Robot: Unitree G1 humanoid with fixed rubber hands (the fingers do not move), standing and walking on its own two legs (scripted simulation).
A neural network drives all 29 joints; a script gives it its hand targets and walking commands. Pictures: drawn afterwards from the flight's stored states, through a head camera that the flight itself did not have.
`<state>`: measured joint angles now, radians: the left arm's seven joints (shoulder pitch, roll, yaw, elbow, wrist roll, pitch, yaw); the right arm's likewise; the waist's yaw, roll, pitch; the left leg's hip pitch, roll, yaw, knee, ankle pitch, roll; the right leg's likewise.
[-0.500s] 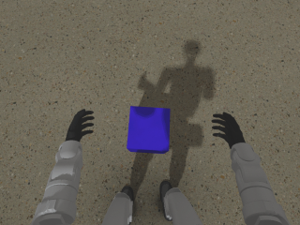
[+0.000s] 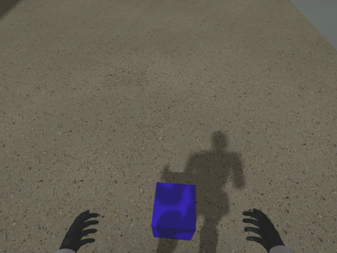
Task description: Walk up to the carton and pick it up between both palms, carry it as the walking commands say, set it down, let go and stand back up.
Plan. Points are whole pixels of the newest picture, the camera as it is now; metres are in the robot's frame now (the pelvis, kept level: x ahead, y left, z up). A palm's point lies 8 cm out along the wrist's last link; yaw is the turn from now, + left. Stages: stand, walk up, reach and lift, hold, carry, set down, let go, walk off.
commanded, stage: let go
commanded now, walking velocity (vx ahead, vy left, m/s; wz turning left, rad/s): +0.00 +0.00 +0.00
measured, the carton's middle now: (174, 212) +0.40 -0.03 -0.65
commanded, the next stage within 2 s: stand in 0.40 s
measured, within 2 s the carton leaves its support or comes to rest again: neither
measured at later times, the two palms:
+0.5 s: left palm out of the picture +0.15 +0.24 -0.08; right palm (284, 245) +0.16 -0.26 -0.08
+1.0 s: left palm out of the picture +0.12 +0.28 -0.09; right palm out of the picture +0.13 -0.30 -0.09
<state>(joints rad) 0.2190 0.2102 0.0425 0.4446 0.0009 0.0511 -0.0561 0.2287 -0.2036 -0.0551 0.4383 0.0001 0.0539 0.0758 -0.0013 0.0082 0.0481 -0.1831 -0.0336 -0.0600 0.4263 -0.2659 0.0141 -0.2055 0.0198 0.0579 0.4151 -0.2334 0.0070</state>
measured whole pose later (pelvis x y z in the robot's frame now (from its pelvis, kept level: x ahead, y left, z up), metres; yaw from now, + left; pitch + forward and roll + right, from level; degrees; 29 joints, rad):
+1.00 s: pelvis +0.01 -0.01 +0.00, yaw +1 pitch -1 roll +0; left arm 0.17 0.33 0.03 0.83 0.04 0.00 0.02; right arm 0.19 -0.35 -0.02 0.80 -0.03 0.00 -0.03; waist 0.00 0.02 0.01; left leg -0.13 -0.01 -0.07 0.45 -0.30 0.00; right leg -0.15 0.03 0.03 0.44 -0.27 -0.01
